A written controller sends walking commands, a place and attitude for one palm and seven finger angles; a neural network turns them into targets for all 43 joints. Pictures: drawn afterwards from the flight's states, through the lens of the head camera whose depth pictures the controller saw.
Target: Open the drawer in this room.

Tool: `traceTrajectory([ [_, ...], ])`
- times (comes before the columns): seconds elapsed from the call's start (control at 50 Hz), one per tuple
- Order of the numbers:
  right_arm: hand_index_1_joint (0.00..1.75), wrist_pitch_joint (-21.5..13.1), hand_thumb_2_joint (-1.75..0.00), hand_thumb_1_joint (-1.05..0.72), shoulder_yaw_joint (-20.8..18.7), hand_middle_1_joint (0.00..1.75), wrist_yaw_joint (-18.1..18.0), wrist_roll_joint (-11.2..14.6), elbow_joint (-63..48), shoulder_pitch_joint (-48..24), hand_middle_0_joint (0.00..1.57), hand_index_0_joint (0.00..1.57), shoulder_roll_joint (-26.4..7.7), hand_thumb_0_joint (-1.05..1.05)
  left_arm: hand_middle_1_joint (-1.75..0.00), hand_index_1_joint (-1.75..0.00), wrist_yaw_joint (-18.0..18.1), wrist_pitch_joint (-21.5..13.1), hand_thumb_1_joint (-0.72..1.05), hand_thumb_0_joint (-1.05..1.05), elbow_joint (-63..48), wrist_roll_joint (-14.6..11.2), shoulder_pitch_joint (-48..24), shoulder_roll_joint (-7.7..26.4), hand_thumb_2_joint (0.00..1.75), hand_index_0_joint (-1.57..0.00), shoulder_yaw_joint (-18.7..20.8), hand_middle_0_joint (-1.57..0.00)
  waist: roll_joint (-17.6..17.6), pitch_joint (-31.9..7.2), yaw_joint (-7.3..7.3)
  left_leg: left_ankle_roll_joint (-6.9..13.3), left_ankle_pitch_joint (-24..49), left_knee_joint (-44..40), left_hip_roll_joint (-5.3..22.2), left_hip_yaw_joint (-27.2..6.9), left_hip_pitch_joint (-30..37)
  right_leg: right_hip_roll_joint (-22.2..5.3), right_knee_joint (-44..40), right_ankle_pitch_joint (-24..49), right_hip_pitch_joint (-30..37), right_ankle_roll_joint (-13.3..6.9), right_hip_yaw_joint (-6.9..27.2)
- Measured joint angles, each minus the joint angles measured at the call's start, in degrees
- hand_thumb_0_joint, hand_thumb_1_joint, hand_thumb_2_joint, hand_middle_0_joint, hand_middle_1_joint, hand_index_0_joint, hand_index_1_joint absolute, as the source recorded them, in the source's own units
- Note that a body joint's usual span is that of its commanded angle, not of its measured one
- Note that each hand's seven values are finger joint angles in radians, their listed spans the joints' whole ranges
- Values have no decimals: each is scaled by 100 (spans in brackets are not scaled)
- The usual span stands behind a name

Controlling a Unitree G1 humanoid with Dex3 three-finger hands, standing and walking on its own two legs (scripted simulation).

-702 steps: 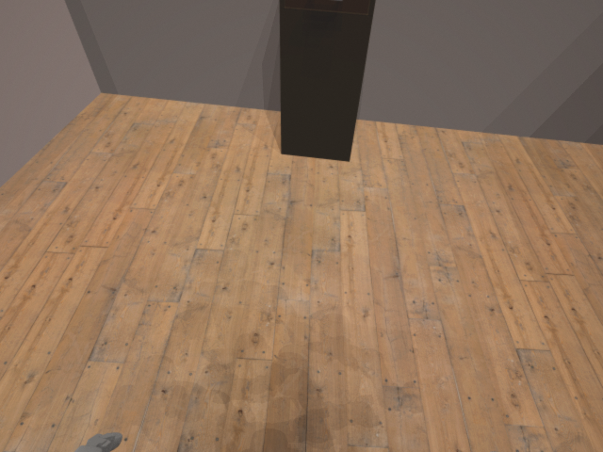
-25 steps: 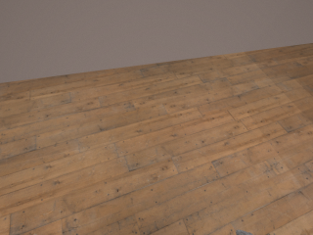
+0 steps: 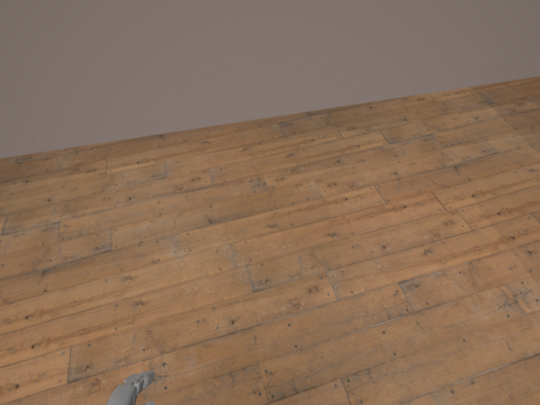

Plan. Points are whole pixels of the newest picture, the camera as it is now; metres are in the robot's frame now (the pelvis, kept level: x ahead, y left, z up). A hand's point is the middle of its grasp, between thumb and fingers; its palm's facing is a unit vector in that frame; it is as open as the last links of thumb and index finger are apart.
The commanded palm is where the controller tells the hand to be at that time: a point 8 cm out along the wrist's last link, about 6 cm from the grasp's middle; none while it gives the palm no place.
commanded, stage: turn or walk to find it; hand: left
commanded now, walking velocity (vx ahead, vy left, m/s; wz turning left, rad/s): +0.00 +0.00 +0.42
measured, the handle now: out of the picture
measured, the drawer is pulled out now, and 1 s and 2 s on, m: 0.00 0.00 0.00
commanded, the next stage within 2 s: none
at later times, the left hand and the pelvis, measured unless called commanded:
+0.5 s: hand out of the picture -0.07 +0.20 -0.17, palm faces +0.31 -0.92 -0.25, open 7.4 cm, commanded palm none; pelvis -0.04 +0.00 +0.00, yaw +15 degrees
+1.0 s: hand out of the picture -0.03 +0.21 -0.15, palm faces +0.41 -0.87 -0.28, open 7.4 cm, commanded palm none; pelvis -0.05 -0.02 +0.00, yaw +25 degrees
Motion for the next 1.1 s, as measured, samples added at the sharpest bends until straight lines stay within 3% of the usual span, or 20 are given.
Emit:
traceTrajectory([
  [0.04, 30, 69, -90, -91, -68, 30, -4, 16, 59, 13, 20, 21, -86, 1, -30, -30, 11, -69, 91, 0, -25, 42, 26, -109, 90, -20, -56, -20, 123, 50, -16, -48, -904, 887, -16, -1, -310, 17, 84, -27, 17, -321, -145],
  [0.08, 30, 147, -90, -91, -124, 30, 12, -1, 87, 42, 20, 21, -148, 1, -30, -30, 28, -80, 90, 0, -38, 48, 135, -189, 90, -20, -81, -20, 114, 20, -18, -74, -1296, 2054, -50, 123, -675, -74, 29, -57, 105, -462, -259],
  [0.14, 30, 184, -90, -91, -186, 30, 55, -25, 103, 41, 20, 20, -242, 1, -30, -30, 40, -50, 90, 0, 23, 43, 284, -262, 90, -20, -95, -20, 107, 3, -24, -159, -1032, 3286, 111, 274, -996, -160, -202, 42, 284, -496, -423],
  [0.2, 30, 183, -90, -91, -209, 30, 74, -27, 112, 36, 20, 20, -295, 1, -30, -30, 36, -66, 90, 0, 90, 46, 403, -295, 90, -20, -100, -20, 91, 3, -26, -270, -733, 3715, 315, 289, -1059, -220, -334, 103, 384, -508, -629],
  [0.28, 30, 224, -90, -91, -199, 30, 77, -28, 160, -43, 19, 20, -302, 1, -30, -30, 52, -104, 91, 0, 130, 65, 552, -253, 90, -21, -54, -20, 6, 20, 77, -368, -735, 3555, 512, 304, -894, -301, -354, 108, 386, -525, -867],
  [0.38, 30, 225, -90, -91, -136, 30, 64, 0, 151, -339, 19, 20, -277, 1, -30, -30, 32, -106, 91, 0, 233, 118, 734, -132, 90, -20, -21, -20, -133, 104, 258, -377, -1161, 2551, 592, 506, -442, -443, -258, 95, 286, -479, -1091],
  [0.46, 30, 133, -90, -91, -55, 30, 53, 52, 25, -653, 19, 20, -223, 1, -30, -30, 15, -66, 91, 0, 348, 144, 852, 25, 90, -20, 28, -20, -267, 180, 406, -292, -1308, 1456, 539, 770, 2, -586, -29, 34, 138, -377, -1258],
  [0.5, 30, 50, -90, -91, -14, 30, 57, 66, -68, -776, 19, 20, -197, 1, -30, -30, 11, -32, 90, 0, 416, 127, 919, 122, 90, -20, 62, -20, -328, 177, 442, -233, -863, 639, 493, 907, 332, -670, 205, -59, 35, -288, -1346],
  [0.52, 30, -12, -90, -91, 2, 30, 66, 63, -125, -812, 19, 20, -197, 1, -30, -30, 9, -2, 90, 0, 434, 101, 973, 168, 90, -20, 80, -20, -338, 141, 446, -91, -587, 220, 482, 933, 500, -713, 411, -149, -62, -232, -1384],
  [0.56, 30, -94, -90, -91, 30, 30, 60, 40, -179, -921, 19, 20, -80, 1, -30, -30, 20, 129, 90, 0, 512, 69, 960, 312, 90, -20, 116, -20, -536, 179, 494, 155, -644, 327, 352, 961, 452, -723, 1172, -875, -376, -48, -988],
  [0.6, 30, -127, -90, -91, 90, 30, 40, 18, -230, -941, 19, 20, 0, 1, -30, -30, 31, 252, 91, 0, 573, 72, 945, 380, 90, -20, 132, -20, -569, 147, 516, 232, -648, 277, 340, 929, 502, -561, 1991, -1217, -683, 39, -614],
  [0.68, 30, -138, -90, -91, 157, 30, -29, 5, -249, -886, 20, 20, 58, 1, -30, -30, -27, 273, 91, 1, 569, 64, 787, 373, 90, -20, 139, -20, -443, 92, 465, 267, -357, -144, 314, 729, 650, -402, 2867, -833, -1054, 146, -226],
  [0.76, 30, -135, -90, -91, 177, 30, -22, 16, -215, -783, 20, 21, 98, 1, -30, -30, -46, 204, 91, 1, 426, 60, 623, 329, 90, -20, 120, -20, -378, 50, 438, 288, -138, -432, 236, 606, 699, -392, 2920, -538, -1151, 234, 1],
  [0.88, 30, -107, -90, -90, 128, 30, -3, -16, -176, -527, 20, 21, 128, 1, -30, -30, -20, 197, 91, 0, 255, 42, 328, 232, 90, -20, 91, -20, -274, 37, 244, 229, -19, -456, 150, 404, 551, -292, 2155, -721, -877, 256, 89],
  [0.94, 30, -68, -90, -90, 84, 30, -3, -36, -132, -384, 20, 21, 84, 1, -30, -30, -15, 156, 91, 0, 156, 14, 166, 153, 90, -20, 57, -20, -171, 60, 120, 146, -11, -332, 120, 262, 386, -170, 1395, -770, -572, 210, 63],
  [0.98, 30, -34, -90, -90, 43, 30, -1, -30, -89, -288, 20, 21, 38, 1, -30, -30, -18, 87, 91, 0, 81, -2, 102, 100, 90, -20, 30, -20, -111, 54, 75, 65, -40, -183, 88, 180, 244, -87, 666, -425, -275, 173, 20],
  [1.0, 30, -20, -90, -90, 21, 30, 1, -16, -69, -230, 20, 21, 17, 1, -30, -30, -19, 36, 91, 0, 41, -5, 94, 85, 90, -20, 15, -20, -104, 35, 68, 15, -80, -61, 53, 149, 154, -74, 194, -158, -71, 119, -14],
  [1.04, 30, 28, -90, -90, -46, 30, 0, 23, -3, -182, 20, 21, -103, 1, -30, -30, -3, -64, 91, 0, 32, 37, 66, -53, 90, -20, -28, -20, 136, 89, 39, -39, -585, 493, 105, 17, -75, 35, 78, -78, 9, -251, -187],
  [1.1, 30, 147, -90, -91, -123, 30, 4, 4, 66, -114, 20, 21, -186, 1, -30, -30, 21, -114, 90, 0, -14, 50, 182, -169, 90, -20, -83, -20, 134, 79, 23, -85, -1384, 2179, -2, 149, -612, -110, 54, -58, 101, -477, -350],
])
